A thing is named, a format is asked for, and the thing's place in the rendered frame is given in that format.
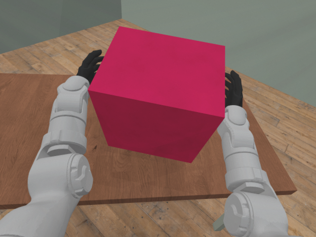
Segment robot right forearm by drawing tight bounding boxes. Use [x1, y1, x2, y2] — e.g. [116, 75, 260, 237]
[217, 105, 280, 202]

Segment robot left hand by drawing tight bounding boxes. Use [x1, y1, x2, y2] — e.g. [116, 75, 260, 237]
[77, 50, 104, 84]

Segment right robot upper arm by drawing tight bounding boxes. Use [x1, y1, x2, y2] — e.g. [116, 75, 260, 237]
[223, 191, 301, 237]

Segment table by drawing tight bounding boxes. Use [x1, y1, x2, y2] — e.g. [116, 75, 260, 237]
[0, 73, 297, 231]

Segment robot right hand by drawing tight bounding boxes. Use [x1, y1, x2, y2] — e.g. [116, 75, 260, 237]
[225, 70, 243, 108]

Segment carton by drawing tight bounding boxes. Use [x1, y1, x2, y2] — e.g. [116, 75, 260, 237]
[88, 26, 225, 163]

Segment robot left forearm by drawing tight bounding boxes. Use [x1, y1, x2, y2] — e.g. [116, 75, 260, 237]
[28, 76, 90, 194]

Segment left robot upper arm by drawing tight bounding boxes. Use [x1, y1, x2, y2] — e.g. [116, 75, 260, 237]
[0, 153, 93, 237]

